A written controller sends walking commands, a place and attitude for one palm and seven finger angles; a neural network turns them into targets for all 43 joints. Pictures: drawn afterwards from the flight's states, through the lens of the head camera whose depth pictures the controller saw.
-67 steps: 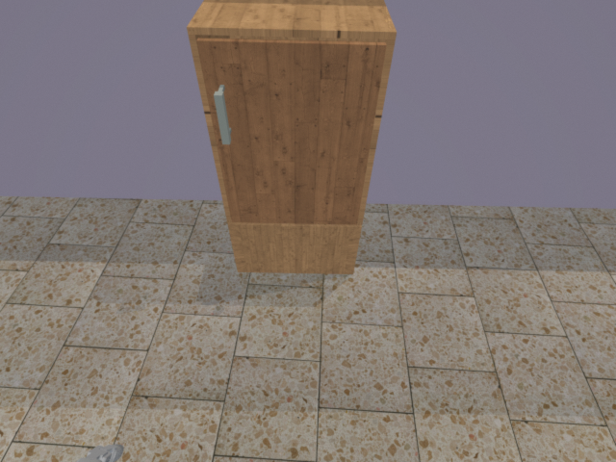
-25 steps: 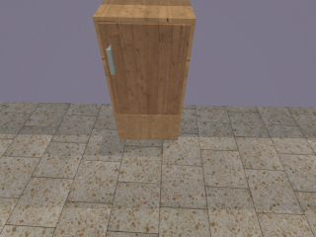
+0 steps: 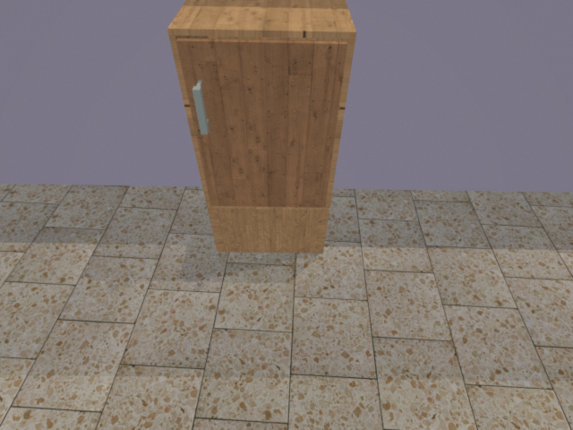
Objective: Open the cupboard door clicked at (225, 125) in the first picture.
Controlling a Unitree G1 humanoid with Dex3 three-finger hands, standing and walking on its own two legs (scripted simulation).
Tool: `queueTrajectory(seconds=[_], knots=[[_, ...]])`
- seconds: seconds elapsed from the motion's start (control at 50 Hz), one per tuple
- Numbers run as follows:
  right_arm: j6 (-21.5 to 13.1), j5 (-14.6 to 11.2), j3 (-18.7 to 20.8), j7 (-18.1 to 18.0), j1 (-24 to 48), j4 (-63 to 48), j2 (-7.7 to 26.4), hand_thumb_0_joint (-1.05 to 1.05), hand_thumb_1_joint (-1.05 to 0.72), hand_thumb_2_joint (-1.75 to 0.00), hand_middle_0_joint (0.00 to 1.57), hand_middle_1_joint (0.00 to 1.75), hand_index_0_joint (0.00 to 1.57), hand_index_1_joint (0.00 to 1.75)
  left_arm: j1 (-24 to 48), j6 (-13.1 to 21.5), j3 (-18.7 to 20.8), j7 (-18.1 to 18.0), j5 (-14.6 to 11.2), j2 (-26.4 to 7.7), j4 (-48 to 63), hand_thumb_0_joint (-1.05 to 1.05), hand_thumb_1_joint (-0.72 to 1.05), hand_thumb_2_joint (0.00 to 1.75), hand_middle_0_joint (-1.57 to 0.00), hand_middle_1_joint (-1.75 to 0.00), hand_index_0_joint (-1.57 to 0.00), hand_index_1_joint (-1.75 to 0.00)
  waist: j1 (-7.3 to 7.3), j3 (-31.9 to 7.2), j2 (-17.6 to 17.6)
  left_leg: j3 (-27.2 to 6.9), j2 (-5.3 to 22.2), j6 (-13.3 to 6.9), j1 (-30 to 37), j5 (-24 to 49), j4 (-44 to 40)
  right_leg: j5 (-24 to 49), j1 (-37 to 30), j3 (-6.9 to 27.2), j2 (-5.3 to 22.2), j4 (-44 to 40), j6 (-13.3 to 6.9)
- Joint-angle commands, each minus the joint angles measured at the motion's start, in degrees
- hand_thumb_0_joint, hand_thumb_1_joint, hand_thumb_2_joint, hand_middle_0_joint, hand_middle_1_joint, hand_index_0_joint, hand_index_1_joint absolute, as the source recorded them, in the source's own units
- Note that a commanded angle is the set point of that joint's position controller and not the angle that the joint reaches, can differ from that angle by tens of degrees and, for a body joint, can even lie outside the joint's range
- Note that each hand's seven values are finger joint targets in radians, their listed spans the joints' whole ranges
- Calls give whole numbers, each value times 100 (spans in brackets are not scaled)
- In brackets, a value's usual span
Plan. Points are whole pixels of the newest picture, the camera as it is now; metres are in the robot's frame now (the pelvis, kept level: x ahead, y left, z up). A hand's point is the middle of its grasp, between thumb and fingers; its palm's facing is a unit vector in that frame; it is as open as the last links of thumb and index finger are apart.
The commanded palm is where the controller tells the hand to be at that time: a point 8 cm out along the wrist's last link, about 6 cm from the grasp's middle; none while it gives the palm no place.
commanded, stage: look at it before walking up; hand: left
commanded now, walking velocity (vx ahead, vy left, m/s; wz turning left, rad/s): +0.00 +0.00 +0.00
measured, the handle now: (202, 107) +0.91 +0.29 -0.03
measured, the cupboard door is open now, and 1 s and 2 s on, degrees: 0 0 0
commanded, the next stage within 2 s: take the last steps up to it in 0.10 s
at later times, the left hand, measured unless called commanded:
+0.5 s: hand out of the picture +0.04 +0.23 -0.18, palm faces +0.07 -0.97 -0.22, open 7.3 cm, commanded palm none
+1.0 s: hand (184, 347) +0.30 +0.22 -0.18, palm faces +0.00 -0.98 -0.18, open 7.3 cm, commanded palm none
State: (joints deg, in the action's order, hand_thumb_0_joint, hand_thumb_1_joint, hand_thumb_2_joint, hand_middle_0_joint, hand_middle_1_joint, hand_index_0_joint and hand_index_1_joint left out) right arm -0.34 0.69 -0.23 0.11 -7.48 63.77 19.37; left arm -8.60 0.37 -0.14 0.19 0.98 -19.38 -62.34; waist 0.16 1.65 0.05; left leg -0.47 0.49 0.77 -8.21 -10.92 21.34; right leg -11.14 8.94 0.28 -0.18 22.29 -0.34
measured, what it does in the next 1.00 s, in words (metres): walks ahead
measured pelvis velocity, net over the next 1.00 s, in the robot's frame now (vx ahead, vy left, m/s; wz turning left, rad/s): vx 0.21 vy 0.04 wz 0.03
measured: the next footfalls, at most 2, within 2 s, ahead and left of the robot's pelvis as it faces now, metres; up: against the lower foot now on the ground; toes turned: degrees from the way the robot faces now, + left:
right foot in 1.04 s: +0.38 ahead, -0.06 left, +0.00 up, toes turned -5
left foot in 1.46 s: +0.47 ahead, +0.19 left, +0.00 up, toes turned +11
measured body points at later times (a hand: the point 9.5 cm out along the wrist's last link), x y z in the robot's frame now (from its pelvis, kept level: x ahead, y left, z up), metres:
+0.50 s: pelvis +0.04 +0.02 -0.01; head +0.02 +0.03 +0.44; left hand +0.04 +0.28 -0.16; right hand +0.07 -0.24 -0.15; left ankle +0.03 +0.13 -0.73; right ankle +0.01 -0.11 -0.75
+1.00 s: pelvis +0.21 +0.04 -0.02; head +0.23 +0.04 +0.43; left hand +0.30 +0.27 -0.16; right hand +0.08 -0.14 -0.16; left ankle +0.06 +0.13 -0.75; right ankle +0.33 -0.06 -0.73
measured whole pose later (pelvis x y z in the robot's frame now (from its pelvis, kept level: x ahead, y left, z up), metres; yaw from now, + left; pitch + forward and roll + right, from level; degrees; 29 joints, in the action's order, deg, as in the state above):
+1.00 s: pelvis +0.21 +0.04 -0.02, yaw +1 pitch -1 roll +1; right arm -4.0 1.4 0.7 -1.7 -29.6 68.3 4.4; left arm -8.4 0.8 3.1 0.9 1.6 -9.2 -58.6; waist -3.4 3.6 -0.1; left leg 5.8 -0.8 -1.3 6.4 -23.4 18.1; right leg -12.2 28.0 -6.7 3.5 38.0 -1.7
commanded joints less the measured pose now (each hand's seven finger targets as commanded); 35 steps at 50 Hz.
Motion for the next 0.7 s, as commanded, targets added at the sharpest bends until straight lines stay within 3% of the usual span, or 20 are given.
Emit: queueTrajectory(seconds=[0.0, 0.2, 0.24, 0.26, 0.3, 0.34, 0.38, 0.44, 0.48, 0.5, 0.52, 0.54, 0.56, 0.6, 0.64, 0.68], knots=[[-154, -19, 221, -74, 292, -376, 1146, 0, -90, -90, 20, 30, 20, 30, 266, 135, 227, -82, -29, -1186, 378, 0, 90, 90, -20, -30, -20, -30, -12, -269, -46, -547, 596, -226, -1, 407, -363, 294, 46, 640, 690, -482, -137], [-164, -20, 211, -83, 309, -367, 1155, 0, -90, -90, 20, 30, 20, 30, 247, 143, 230, -87, -35, -1189, 370, 0, 90, 90, -20, -30, -20, -30, -5, -368, 20, -524, 620, -217, 97, 654, -372, 629, -89, 607, 701, -447, -142], [-72, 10, 68, -54, -15, -242, 528, 0, -90, -90, 20, 30, 20, 30, -120, 63, 120, -111, -28, -623, 220, 0, 90, 90, -20, -30, -20, -30, 14, -441, -74, -382, 519, -140, 38, 103, -192, -131, -128, 602, 728, -479, -72], [-22, 31, 35, -37, -134, -208, 384, 0, -90, -90, 20, 30, 20, 30, -255, 10, 104, -104, -14, -559, 178, 0, 90, 90, -20, -30, -20, -30, 42, -268, -176, -291, 401, -116, -193, -451, -53, -877, -68, 726, 737, -569, -88], [25, 70, 37, -11, -256, -236, 310, 0, -90, -90, 20, 30, 20, 30, -481, -41, 177, -73, 10, -703, 174, 0, 90, 90, -20, -30, -20, -30, 121, 119, -498, -85, 143, -95, -840, -1236, 315, -2044, -49, 1148, 958, -903, -263], [46, 89, 75, -7, -308, -348, 264, 0, -90, -90, 20, 30, 20, 30, -792, -48, 291, -78, 35, -885, 206, 0, 90, 90, -20, -30, -20, -30, 233, 281, -1057, 193, 34, -74, -1461, -1493, 1160, -2824, -180, 1784, 1486, -1317, -597], [5, 86, 146, 12, -285, -485, 282, 0, -90, -90, 20, 30, 20, 30, -937, 17, 366, -91, 41, -875, 255, 0, 90, 90, -20, -30, -20, -30, 253, 545, -927, 155, 221, -107, -1882, -1577, 1849, -2641, -161, 2088, 1860, -1412, -941], [-79, 40, 190, 62, -595, -535, 87, 0, -90, -90, 20, 30, 20, 30, -891, 115, 419, -84, 47, -770, 349, 0, 90, 90, -20, -30, -20, -30, 66, 497, -605, 285, 312, -149, -1480, -1394, 1599, -1824, 58, 1498, 1830, -1062, -1004], [-148, 23, 184, 55, -1271, -351, -145, 0, -90, -90, 20, 30, 20, 30, -659, 103, 409, -70, 26, -552, 405, 0, 90, 90, -20, -30, -20, -30, -253, 409, -405, 499, 166, -149, -130, -789, 590, -1694, 947, 729, 1364, -443, -705], [-191, 18, 226, 4, -1798, -189, -17, 0, -90, -90, 20, 30, 20, 30, -634, 68, 361, -53, 10, -262, 438, 0, 90, 90, -20, -30, -20, -30, -423, 366, 240, 57, 291, -208, 506, -1027, 42, -1636, 1461, 241, 863, 439, -457], [-226, 96, 379, -63, -2369, -45, 487, 0, -90, -90, 20, 30, 20, 30, -635, 38, 286, -6, -33, 146, 558, 0, 90, 90, -20, -30, -20, -30, -592, 339, 1734, -1697, 1419, -617, 900, -2041, -856, -1825, 2358, -560, 113, 2199, -98], [-226, 65, 418, -123, -2716, -42, 627, 0, -90, -90, 20, 30, 20, 30, -377, 97, 254, -9, 10, 226, 775, 0, 90, 90, -20, -30, -20, -30, -605, 442, 1708, -2645, 2045, -1028, 981, -2200, -1401, -2240, 3021, -430, 15, 3207, -73], [-204, 55, 378, -121, -2509, -99, 469, 0, -90, -90, 20, 30, 20, 30, -294, 103, 308, -37, 64, 175, 755, 0, 90, 90, -20, -30, -20, -30, -502, 598, 1192, -2597, 2135, -1186, 653, -2151, -1415, -2013, 3049, -104, 303, 3791, -174], [-277, 25, 268, -144, -2041, -222, -17, 0, -90, -90, 20, 30, 20, 30, -379, 109, 342, 28, 76, 295, 577, 0, 90, 90, -20, -30, -20, -30, -273, 884, 431, -2026, 1812, -1167, 24, -1835, -1494, -1180, 2979, 7, 606, 4243, -164], [-396, 3, 215, -173, -1934, -197, -241, 0, -90, -90, 20, 30, 20, 30, -651, 118, 316, 87, 81, 451, 443, 0, 90, 90, -20, -30, -20, -30, -97, 729, 207, -1366, 1522, -1094, 111, -581, -1427, -594, 2823, -88, 675, 4187, -40], [-471, -16, 216, -206, -2119, -92, -369, 0, -90, -90, 20, 30, 20, 30, -793, 94, 316, 77, 69, 598, 396, 0, 90, 90, -20, -30, -20, -30, -39, 505, 331, -828, 1402, -1126, 491, 620, -1266, -353, 2873, -190, 690, 4062, 60]])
